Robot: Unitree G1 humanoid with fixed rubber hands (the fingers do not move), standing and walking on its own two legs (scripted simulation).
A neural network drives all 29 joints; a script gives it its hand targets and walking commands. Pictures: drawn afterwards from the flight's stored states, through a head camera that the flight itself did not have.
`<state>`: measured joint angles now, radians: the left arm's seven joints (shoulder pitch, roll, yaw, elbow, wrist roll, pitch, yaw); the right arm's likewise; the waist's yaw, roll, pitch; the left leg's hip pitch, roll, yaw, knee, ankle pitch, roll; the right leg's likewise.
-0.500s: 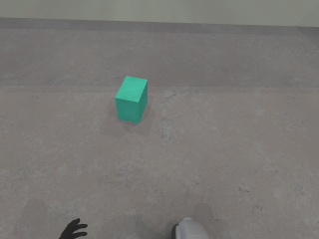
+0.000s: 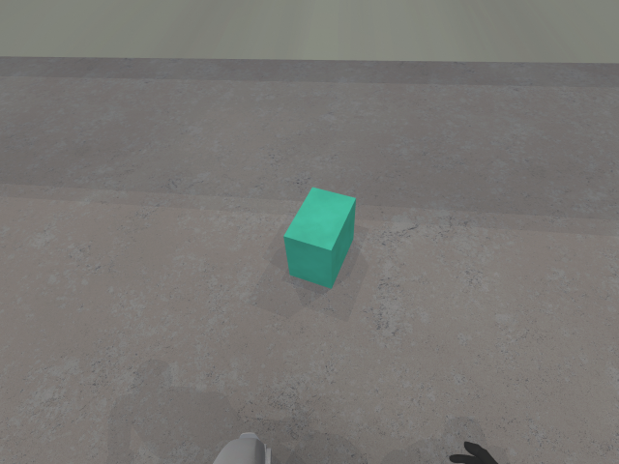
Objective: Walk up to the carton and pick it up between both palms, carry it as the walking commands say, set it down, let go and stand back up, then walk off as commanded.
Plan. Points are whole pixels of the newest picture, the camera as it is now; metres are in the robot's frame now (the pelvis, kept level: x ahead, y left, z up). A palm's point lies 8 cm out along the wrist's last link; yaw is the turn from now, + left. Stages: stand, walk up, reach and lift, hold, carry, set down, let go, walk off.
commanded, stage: walk up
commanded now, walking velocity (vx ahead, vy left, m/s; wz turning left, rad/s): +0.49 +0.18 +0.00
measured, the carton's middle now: (321, 237) +0.99 +0.05 -0.66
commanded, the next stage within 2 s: none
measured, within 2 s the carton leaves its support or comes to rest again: neither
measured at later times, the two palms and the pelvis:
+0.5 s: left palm (165, 315) +0.38 +0.30 -0.13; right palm out of the picture +0.15 -0.18 -0.12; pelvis +0.23 +0.06 +0.00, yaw +0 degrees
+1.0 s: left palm (162, 322) +0.35 +0.29 -0.11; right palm (436, 290) +0.45 -0.20 -0.16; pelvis +0.40 +0.04 +0.00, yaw +0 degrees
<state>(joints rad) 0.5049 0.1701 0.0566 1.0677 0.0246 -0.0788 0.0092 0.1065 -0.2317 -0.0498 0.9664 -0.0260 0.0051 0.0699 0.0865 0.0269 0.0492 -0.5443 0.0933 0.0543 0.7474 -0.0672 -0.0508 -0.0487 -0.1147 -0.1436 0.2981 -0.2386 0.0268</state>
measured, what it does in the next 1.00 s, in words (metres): walks ahead: left foot, then right foot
